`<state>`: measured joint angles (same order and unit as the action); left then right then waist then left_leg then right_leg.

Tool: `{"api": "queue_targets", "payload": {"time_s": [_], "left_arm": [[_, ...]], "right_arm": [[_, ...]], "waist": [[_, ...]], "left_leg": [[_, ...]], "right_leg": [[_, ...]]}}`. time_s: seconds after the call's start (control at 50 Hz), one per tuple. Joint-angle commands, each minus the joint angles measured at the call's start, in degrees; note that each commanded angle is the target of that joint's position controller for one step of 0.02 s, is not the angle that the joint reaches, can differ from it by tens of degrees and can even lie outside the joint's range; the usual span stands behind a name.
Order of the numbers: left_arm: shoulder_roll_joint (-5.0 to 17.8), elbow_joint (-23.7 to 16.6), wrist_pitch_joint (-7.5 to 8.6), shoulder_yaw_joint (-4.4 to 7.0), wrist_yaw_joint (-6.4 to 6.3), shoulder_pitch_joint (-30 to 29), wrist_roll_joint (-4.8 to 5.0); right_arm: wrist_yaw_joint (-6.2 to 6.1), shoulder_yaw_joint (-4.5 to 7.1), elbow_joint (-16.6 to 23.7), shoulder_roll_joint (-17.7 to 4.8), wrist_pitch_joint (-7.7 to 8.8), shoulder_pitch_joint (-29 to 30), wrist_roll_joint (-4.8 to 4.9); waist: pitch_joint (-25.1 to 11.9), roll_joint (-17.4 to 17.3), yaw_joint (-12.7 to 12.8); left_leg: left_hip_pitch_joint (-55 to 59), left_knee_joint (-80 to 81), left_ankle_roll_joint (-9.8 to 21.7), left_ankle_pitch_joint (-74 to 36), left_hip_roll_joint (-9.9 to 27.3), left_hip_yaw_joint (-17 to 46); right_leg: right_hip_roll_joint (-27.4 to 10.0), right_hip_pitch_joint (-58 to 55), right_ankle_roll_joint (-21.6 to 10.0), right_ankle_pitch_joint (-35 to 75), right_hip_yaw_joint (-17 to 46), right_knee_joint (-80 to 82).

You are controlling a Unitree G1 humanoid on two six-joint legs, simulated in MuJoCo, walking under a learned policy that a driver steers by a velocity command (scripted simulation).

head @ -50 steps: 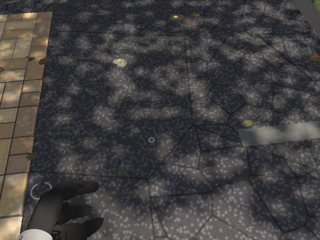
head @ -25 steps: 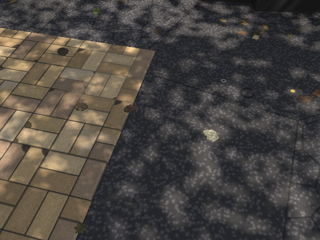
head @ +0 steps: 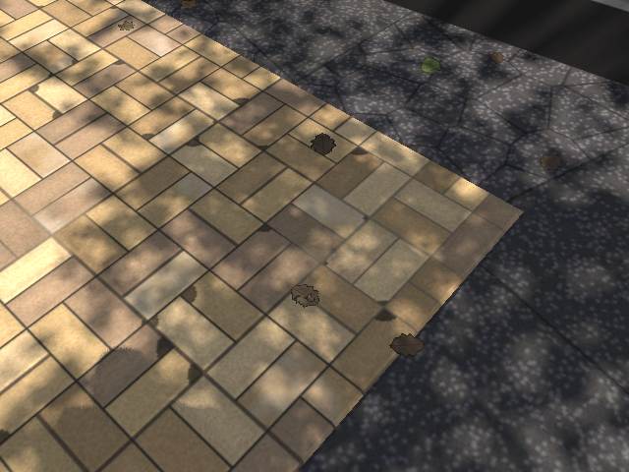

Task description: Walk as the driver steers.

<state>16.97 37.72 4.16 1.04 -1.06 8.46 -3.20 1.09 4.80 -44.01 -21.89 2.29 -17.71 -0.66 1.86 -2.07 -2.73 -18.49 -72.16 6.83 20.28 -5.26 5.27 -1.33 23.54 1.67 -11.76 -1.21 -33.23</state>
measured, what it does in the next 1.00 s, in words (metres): walks ahead, turning left: left foot, then right foot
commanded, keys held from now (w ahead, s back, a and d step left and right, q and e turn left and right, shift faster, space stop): w+q+shift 0.32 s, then w+shift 0.50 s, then w+q+shift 0.18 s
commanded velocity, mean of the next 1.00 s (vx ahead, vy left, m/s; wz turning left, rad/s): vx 1.00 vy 0.00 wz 0.60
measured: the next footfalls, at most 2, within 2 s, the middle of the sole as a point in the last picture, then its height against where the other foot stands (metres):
left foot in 0.36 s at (275, 465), level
right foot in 0.80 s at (256, 271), level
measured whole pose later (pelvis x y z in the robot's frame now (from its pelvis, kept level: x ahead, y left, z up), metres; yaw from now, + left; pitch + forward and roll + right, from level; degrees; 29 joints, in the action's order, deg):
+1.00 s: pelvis +0.89 +0.21 +0.01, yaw +35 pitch +0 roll -3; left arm 16.5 48.9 5.0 3.1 1.0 21.9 -2.0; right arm 2.0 1.1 -44.3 -17.2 2.3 -13.6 -1.4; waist 0.5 -2.6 0.7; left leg -34.0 -72.7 5.9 13.3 2.1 3.1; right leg 2.4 9.1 -2.5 -14.6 -8.7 -23.8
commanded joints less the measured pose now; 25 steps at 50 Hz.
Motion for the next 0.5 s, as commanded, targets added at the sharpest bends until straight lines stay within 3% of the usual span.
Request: {"api": "queue_targets", "payload": {"time_s": [0.02,0.04,0.08,0.16,0.22,0.24,0.28,0.3,0.32,0.34,0.36,0.38,0.4,0.42,0.44,0.46,0.5], "left_arm": [[5.1,1.5,0.75,2.21,-0.1,10.6,0.38],[3.8,3.3,1.34,1.97,0.34,12.0,1.01],[3.2,5.0,2.4,1.9,1.19,12.9,1.91],[4.8,6.5,3.62,2.1,1.48,11.3,1.46],[6.5,8.7,3.57,2.46,1.08,15.7,1.41],[7.2,9.2,3.37,2.52,0.85,16.8,1.27],[10.0,9.3,2.51,3.06,-0.08,18.9,1.43],[11.7,9.1,1.7,3.53,-0.68,18.8,1.42],[13.5,8.5,0.62,4.07,-1.07,17.1,1.16],[14.1,7.3,-0.16,4.22,-1.11,14.5,1.01],[13.0,6.6,-0.53,4.14,-0.54,13.0,0.81],[4.5,3.7,-0.13,2.28,0.51,13.4,0.13],[5.8,-2.3,0.79,1.9,0.61,14.9,2.29],[7.7,-2.5,1.99,1.75,0.65,8.5,2.03],[7.1,-1.9,2.36,1.4,0.68,8.6,2.43],[6.1,-1.1,1.96,1.04,0.65,8.0,1.49],[4.4,0.4,-0.32,0.5,1.3,10.9,-0.15]], "right_arm": [[2.05,-1.04,7.7,-0.5,-0.65,5.3,-1.61],[2.54,-1.56,8.6,0.9,-1.4,6.6,-1.63],[3.14,-2.27,10.7,2.1,-2.34,9.3,-1.56],[3.79,-2.94,14.3,1.4,-2.73,16.2,-1.05],[5.01,-3.59,15.5,1.8,-2.46,23.0,-1.22],[5.17,-3.84,15.5,2.4,-2.28,24.0,-1.15],[4.79,-3.63,14.5,1.8,-2.01,22.4,-1.13],[4.28,-3.18,13.4,0.7,-1.94,18.7,-1.1],[3.68,-2.24,11.3,-1.3,-1.77,10.9,-0.99],[2.88,-0.88,7.5,-3.5,-1.45,-1.1,-1.16],[1.43,0.89,3.6,-5.6,-1.21,-10.1,-1.09],[0.14,2.24,3.5,-10.4,-1.69,-5.4,-0.21],[-0.08,2.84,6.7,-13.9,-2.34,-4.5,-1.72],[-0.92,2.62,6.1,-10.3,-2.38,-6.1,-1.28],[-1.46,1.97,4.4,-7.7,-1.75,-4.3,-1.11],[-1.61,1.28,3.6,-5.6,-0.68,-2.4,-1.11],[-1.95,-0.35,3.1,-2.0,1.34,-0.3,-0.77]], "waist": [[-4.0,6.7,4.8],[-2.4,7.4,4.3],[-0.8,7.3,3.2],[3.5,6.3,1.6],[7.0,3.6,3.8],[7.3,3.5,3.9],[3.6,6.3,2.3],[0.9,8.2,-0.3],[-3.3,9.2,-4.9],[-8.1,9.7,-10.0],[-11.0,6.0,-13.1],[-8.9,-9.4,-5.2],[-21.8,-9.4,-3.0],[-17.0,1.3,-5.2],[-7.3,4.5,-1.9],[-3.1,8.1,1.0],[-0.5,8.6,5.3]], "left_leg": [[-24.4,-3.9,-1.2,-4.4,8.6,0.1],[-25.3,-3.9,-1.4,-4.7,9.8,-0.2],[-27.8,-3.4,-1.6,-7.5,10.9,-1.1],[-27.0,6.6,-1.8,-18.5,10.7,-4.3],[-23.4,20.1,0.5,-21.3,8.7,-11.7],[-20.6,23.9,1.8,-20.7,6.9,-14.4],[-14.0,27.3,3.8,-17.7,2.3,-18.2],[-9.7,28.2,4.6,-14.6,0.6,-18.3],[-1.4,28.5,5.9,-11.4,-1.0,-17.2],[12.2,30.8,7.8,-9.1,-1.8,-13.7],[27.4,36.9,9.7,-8.6,-0.3,-7.7],[34.7,36.3,10.7,-13.8,11.4,9.6],[47.7,47.5,21.1,-5.5,21.3,36.5],[42.2,55.2,18.2,-1.2,21.3,37.0],[31.5,57.5,16.3,-2.8,20.5,31.9],[22.0,58.1,14.4,-6.6,18.0,27.2],[9.1,60.0,13.0,-11.7,14.4,19.8]], "right_leg": [[-15.7,-22.4,-6.8,-12.0,20.0,19.6],[-15.0,-21.0,-6.3,-7.7,16.2,20.5],[-14.9,-19.6,-5.6,0.8,9.3,22.3],[-12.1,-15.7,-4.2,13.6,-4.7,26.2],[-10.2,-19.0,-2.3,24.2,-12.0,27.7],[-9.6,-20.8,-1.4,35.2,-14.3,26.2],[-10.6,-26.5,-0.5,63.0,-15.7,18.7],[-12.0,-28.4,-0.4,72.3,-15.5,12.5],[-13.5,-27.8,-0.9,77.4,-14.8,2.1],[-14.7,-22.3,-2.4,76.0,-13.0,-11.8],[-11.3,-10.8,-3.0,52.0,-13.1,-31.2],[-0.9,7.9,-2.1,-13.6,-12.0,-52.6],[2.0,22.7,-1.2,-15.9,0.6,-63.8],[-1.4,26.3,-1.6,-9.1,4.1,-60.0],[-3.7,25.3,-1.9,-6.5,3.5,-54.2],[-5.8,21.2,-1.7,-6.7,3.6,-49.2],[-7.9,13.3,-0.6,-8.6,4.3,-42.7]]}}
Keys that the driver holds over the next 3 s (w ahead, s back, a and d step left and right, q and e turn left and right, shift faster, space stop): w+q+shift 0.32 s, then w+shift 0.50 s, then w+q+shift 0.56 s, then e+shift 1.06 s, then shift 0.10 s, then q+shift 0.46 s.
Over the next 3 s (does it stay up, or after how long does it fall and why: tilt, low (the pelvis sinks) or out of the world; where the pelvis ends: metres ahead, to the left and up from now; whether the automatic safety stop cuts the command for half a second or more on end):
stays up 1.48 0.84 0.01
